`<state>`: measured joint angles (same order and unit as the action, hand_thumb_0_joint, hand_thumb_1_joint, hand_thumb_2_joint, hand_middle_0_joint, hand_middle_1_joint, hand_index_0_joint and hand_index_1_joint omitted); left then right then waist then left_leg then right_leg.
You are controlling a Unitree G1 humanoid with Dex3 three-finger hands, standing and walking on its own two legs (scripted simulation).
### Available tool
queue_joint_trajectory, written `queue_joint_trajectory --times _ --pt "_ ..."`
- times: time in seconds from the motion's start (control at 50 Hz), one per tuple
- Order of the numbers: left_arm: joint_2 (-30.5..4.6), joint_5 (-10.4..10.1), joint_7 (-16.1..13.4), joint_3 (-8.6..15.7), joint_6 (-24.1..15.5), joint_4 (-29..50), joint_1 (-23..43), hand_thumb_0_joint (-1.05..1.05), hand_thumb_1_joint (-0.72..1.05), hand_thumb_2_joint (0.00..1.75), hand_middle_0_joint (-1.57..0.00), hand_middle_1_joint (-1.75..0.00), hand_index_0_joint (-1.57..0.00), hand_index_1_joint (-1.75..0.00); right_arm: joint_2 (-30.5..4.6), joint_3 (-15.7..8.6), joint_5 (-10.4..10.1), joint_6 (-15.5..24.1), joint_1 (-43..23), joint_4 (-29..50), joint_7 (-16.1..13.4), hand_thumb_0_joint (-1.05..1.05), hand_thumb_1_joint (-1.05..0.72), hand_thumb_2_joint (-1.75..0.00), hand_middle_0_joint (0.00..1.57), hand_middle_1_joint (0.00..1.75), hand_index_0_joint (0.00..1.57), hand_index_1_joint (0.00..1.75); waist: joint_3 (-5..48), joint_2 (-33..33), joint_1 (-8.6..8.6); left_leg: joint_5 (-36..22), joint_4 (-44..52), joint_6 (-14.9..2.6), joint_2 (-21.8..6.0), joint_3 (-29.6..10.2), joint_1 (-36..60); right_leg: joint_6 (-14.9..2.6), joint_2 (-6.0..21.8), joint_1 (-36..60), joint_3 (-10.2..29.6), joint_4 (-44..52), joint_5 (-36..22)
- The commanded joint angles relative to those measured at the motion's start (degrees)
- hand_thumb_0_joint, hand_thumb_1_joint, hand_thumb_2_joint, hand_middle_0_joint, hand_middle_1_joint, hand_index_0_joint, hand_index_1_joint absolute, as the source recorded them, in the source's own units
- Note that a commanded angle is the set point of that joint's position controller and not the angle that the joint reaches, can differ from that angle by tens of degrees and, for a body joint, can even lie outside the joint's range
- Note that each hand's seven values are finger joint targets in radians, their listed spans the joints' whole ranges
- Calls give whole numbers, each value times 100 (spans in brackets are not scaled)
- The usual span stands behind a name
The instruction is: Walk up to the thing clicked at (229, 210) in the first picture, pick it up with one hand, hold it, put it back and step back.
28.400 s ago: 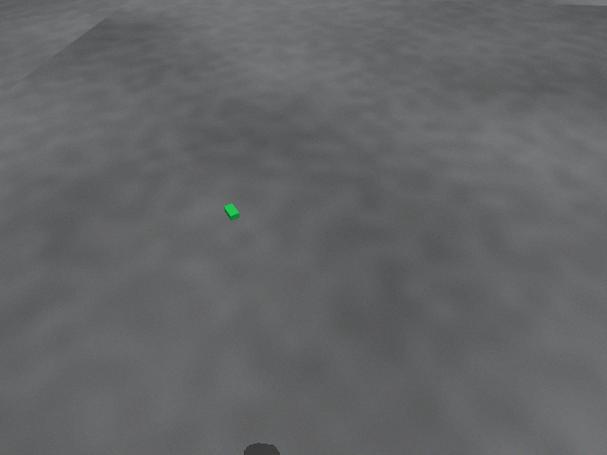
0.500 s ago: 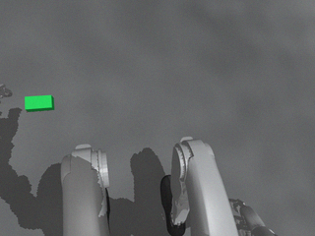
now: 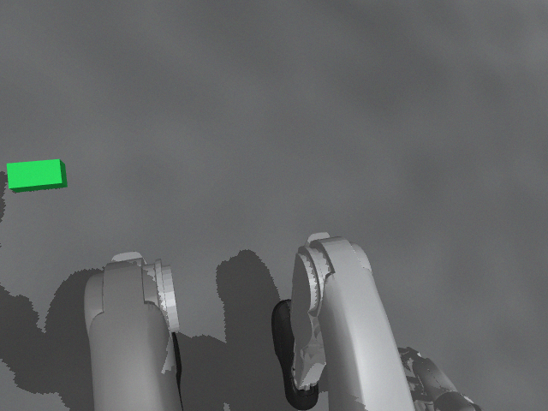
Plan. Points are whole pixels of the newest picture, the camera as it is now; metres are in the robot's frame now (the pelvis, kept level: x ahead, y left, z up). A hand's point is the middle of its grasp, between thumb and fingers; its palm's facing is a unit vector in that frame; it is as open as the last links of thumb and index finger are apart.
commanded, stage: rise first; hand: left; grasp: from above
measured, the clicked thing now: (38, 175) +0.46 +0.35 -0.30
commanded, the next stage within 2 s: none
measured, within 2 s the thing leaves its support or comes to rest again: neither
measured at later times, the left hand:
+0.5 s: hand out of the picture +0.40 +0.39 -0.18, palm faces -0.43 -0.13 -0.90, open 12.6 cm
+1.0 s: hand out of the picture +0.41 +0.39 -0.18, palm faces -0.44 -0.11 -0.89, open 13.0 cm
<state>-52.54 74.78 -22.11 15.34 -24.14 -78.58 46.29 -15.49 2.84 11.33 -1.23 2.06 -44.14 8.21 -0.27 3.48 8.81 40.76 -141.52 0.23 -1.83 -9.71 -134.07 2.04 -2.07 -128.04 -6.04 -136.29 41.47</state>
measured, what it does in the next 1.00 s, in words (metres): stands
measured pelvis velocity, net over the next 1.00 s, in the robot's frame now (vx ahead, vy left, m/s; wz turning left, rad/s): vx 0.00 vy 0.00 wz -0.02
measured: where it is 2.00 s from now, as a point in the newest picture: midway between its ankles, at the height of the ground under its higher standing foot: (233, 385)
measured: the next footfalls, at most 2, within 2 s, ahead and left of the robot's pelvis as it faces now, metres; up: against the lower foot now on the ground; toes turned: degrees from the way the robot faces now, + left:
none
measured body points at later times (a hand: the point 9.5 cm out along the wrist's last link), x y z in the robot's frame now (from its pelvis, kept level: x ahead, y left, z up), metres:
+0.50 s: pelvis +0.00 +0.00 -0.01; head +0.24 +0.10 +0.36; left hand +0.41 +0.40 -0.13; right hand +0.09 -0.27 -0.11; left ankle +0.07 +0.13 -0.28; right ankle +0.09 -0.12 -0.28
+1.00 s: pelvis +0.00 +0.00 +0.00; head +0.24 +0.10 +0.36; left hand +0.43 +0.39 -0.13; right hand +0.08 -0.27 -0.11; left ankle +0.07 +0.13 -0.28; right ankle +0.09 -0.12 -0.28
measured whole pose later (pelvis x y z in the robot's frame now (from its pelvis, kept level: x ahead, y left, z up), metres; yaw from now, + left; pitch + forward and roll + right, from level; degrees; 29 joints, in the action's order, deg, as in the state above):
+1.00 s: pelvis +0.00 +0.00 +0.00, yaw -1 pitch +31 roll -11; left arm -55.6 75.7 -23.1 13.3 -21.3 -84.3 51.3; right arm -15.7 7.0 11.3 0.9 3.9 -43.0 9.0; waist -1.5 3.6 12.4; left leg 40.1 -142.6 0.2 -1.5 -11.0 -135.0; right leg 2.4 -2.3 -128.3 -7.0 -136.5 40.6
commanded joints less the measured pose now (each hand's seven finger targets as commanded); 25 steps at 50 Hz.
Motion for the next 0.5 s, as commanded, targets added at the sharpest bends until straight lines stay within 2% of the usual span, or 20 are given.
queue_joint_trajectory --times 0.0,0.04,0.06,0.2,0.22,0.28,0.36,0.44,0.48 --pt "-1948 -147 -255 318 -9 784 1287 0 -20 73 -37 -69 -37 -69 -1514 -419 27 -11 1034 68 -76 0 -90 -90 20 30 20 30 4046 -2038 -148 -1477 1435 -183 71 467 3463 -354 -179 1381 -446 1229 -1357" --pt "-1977 -154 -269 315 -2 731 1296 0 -21 73 -36 -70 -36 -70 -1526 -408 44 -3 1044 70 -66 0 -90 -90 20 30 20 30 3997 -2033 -112 -1444 1419 -182 73 438 3432 -366 -175 1352 -454 1190 -1345" --pt "-1872 -115 -254 233 -2 638 1238 0 -23 75 -35 -71 -35 -72 -1496 -389 38 -2 1062 45 -64 0 -90 -90 20 30 20 30 3931 -2080 -134 -1459 1446 -178 74 437 3452 -367 -179 1306 -449 1193 -1340" --pt "-2015 -95 -311 248 -24 491 1370 0 -25 77 -33 -74 -33 -74 -1516 -318 47 22 1060 15 -57 0 -90 -90 20 30 20 30 3854 -1864 -25 -1372 1274 -212 98 491 3131 -350 -198 1497 -409 1268 -1390" --pt "-2006 -112 -326 255 -43 483 1444 0 -33 85 -31 -73 -28 -77 -1530 -298 70 30 1062 23 -55 0 -90 -90 20 30 20 30 3832 -1899 6 -1359 1276 -204 83 472 3163 -346 -199 1459 -444 1242 -1347" --pt "-1989 -46 -378 185 -52 385 1563 0 -28 79 -32 -75 -31 -76 -1542 -270 83 63 1069 32 -48 0 -90 -90 20 30 20 30 3719 -2001 81 -1193 1305 -187 89 460 3085 -361 -199 1377 -475 1229 -1242" --pt "-2059 29 -440 194 -3 266 1535 0 -27 78 -32 -77 -32 -77 -1542 -222 94 77 1086 35 -50 0 -90 -90 20 30 20 30 3817 -1957 76 -1234 1280 -195 104 470 3066 -352 -215 1469 -468 1262 -1302" --pt "-2079 22 -487 192 82 263 1624 0 -29 80 -29 -80 -29 -80 -1553 -230 87 133 1069 31 -58 0 -90 -90 20 30 20 30 3739 -2068 70 -1143 1292 -182 99 489 3076 -360 -201 1371 -467 1252 -1217" --pt "-1979 24 -493 89 134 250 1665 0 -31 82 -29 -81 -28 -81 -1542 -207 67 165 1107 32 -47 0 -91 -90 20 30 20 30 3704 -2139 111 -1163 1343 -165 100 460 3125 -372 -202 1307 -490 1203 -1237"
